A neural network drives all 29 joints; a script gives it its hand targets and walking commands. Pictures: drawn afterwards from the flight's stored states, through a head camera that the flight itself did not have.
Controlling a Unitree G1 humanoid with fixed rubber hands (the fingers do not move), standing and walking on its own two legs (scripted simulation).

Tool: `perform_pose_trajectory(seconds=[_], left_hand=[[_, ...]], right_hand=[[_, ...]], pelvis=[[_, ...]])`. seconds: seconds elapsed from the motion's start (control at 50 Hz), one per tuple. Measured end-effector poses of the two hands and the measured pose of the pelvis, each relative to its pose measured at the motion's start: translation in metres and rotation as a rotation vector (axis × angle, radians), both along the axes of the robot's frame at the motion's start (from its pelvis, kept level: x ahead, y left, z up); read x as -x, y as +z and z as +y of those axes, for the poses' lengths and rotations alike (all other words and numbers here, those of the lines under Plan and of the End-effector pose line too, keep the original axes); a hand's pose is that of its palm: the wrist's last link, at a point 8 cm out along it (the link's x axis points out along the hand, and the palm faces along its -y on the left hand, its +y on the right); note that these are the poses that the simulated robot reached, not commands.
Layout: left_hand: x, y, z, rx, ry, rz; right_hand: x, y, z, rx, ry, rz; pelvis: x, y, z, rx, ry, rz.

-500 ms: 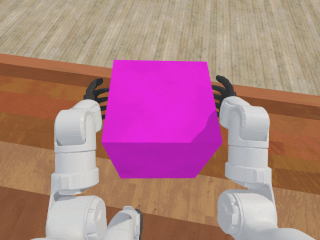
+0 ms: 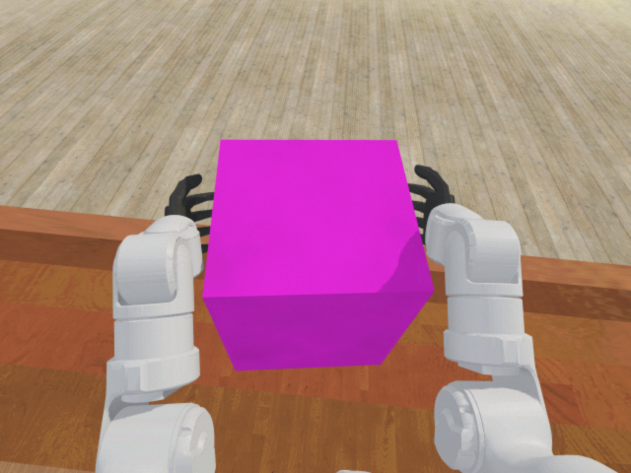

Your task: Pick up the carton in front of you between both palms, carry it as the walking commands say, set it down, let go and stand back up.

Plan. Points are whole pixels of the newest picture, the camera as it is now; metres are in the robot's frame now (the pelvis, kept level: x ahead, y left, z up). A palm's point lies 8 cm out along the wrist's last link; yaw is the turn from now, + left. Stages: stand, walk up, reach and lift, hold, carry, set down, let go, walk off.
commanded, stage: carry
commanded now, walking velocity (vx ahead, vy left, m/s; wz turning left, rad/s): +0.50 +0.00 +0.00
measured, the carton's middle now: (309, 264) +0.35 -0.01 +0.07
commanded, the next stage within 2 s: none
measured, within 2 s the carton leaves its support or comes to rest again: neither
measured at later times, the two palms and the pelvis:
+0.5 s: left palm (232, 182) +0.70 +0.13 -0.09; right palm (368, 185) +0.69 -0.17 -0.09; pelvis +0.34 -0.01 -0.19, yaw -1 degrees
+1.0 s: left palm (253, 151) +1.03 +0.10 -0.25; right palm (348, 143) +1.06 -0.19 -0.24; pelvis +0.70 -0.07 -0.34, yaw -1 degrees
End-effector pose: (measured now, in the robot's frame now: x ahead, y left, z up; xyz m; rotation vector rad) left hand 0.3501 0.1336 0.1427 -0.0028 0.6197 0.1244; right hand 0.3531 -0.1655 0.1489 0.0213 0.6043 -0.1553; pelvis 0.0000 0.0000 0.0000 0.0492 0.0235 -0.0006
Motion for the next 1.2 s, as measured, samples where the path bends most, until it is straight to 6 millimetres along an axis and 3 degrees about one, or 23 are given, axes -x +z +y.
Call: perform_pose_trajectory(seconds=[0.06,0.1,0.2,0.28,0.36,0.42,0.48,0.52,0.6,0.68,0.76,0.82,0.92,1.08,1.2], left_hand=[[-0.034,-0.033,0.010,-0.042,0.039,0.008],[-0.053,-0.063,0.014,-0.044,0.051,0.061],[-0.100,-0.129,0.015,-0.014,0.068,0.225],[-0.150,-0.164,0.011,-0.010,0.064,0.254],[-0.213,-0.186,0.010,-0.018,0.064,0.202],[-0.270,-0.202,0.010,-0.007,0.050,0.124],[-0.334,-0.221,-0.002,0.006,-0.011,0.045],[-0.368,-0.236,-0.013,0.001,-0.046,0.047],[-0.417,-0.273,-0.032,-0.008,-0.085,0.138],[-0.464,-0.303,-0.042,0.007,-0.095,0.189],[-0.522,-0.322,-0.049,0.033,-0.080,0.147],[-0.572,-0.332,-0.054,0.037,-0.060,0.076],[-0.645,-0.357,-0.043,-0.013,0.015,0.000],[-0.726,-0.421,-0.024,-0.012,0.082,0.195],[-0.823,-0.440,-0.022,-0.051,0.057,0.155]], right_hand=[[-0.052,-0.035,0.010,0.011,0.072,0.006],[-0.077,-0.064,0.015,0.019,0.095,0.058],[-0.127,-0.132,0.016,0.028,0.106,0.222],[-0.174,-0.169,0.012,-0.010,0.095,0.251],[-0.231,-0.196,0.011,-0.044,0.068,0.198],[-0.280,-0.213,0.011,-0.044,0.046,0.121],[-0.324,-0.229,-0.001,-0.011,-0.006,0.041],[-0.347,-0.247,-0.013,-0.007,-0.035,0.044],[-0.385,-0.284,-0.030,-0.034,-0.087,0.134],[-0.431,-0.306,-0.040,-0.026,-0.101,0.185],[-0.495,-0.314,-0.048,0.008,-0.085,0.144],[-0.554,-0.321,-0.054,0.013,-0.063,0.073],[-0.655,-0.351,-0.043,0.007,0.042,-0.003],[-0.752,-0.426,-0.023,0.004,0.105,0.190],[-0.841,-0.456,-0.022,-0.029,0.083,0.149]], pelvis=[[-0.041,-0.043,-0.012,0.010,-0.006,-0.004],[-0.062,-0.059,-0.018,0.042,-0.007,0.000],[-0.116,-0.076,-0.030,0.051,0.005,0.020],[-0.164,-0.088,-0.031,0.043,-0.006,0.038],[-0.223,-0.112,-0.027,0.049,-0.022,0.042],[-0.278,-0.145,-0.022,0.066,-0.029,0.022],[-0.327,-0.183,-0.017,0.058,-0.016,0.007],[-0.353,-0.198,-0.012,0.045,-0.008,0.014],[-0.406,-0.210,-0.007,0.041,-0.018,0.029],[-0.459,-0.220,-0.012,0.047,-0.019,0.038],[-0.518,-0.241,-0.026,0.045,-0.003,0.036],[-0.570,-0.270,-0.039,0.028,0.003,0.026],[-0.651,-0.328,-0.057,0.041,-0.016,0.014],[-0.754,-0.350,-0.071,0.043,-0.005,0.027],[-0.840,-0.378,-0.061,0.048,-0.017,0.031]])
